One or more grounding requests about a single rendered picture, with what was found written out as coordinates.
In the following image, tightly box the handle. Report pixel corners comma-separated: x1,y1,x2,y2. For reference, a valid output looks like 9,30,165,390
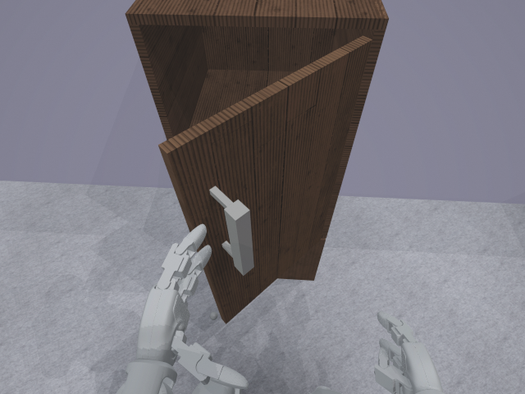
209,186,254,276

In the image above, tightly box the robot left hand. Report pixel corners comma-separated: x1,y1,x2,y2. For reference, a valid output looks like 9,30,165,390
136,224,249,390

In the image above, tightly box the robot right hand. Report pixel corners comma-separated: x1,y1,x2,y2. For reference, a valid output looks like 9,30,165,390
374,311,443,394

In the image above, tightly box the cupboard door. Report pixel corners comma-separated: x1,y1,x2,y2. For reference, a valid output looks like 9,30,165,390
158,36,372,324

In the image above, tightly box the robot left forearm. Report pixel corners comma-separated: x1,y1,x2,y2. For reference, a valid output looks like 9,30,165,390
116,360,177,394

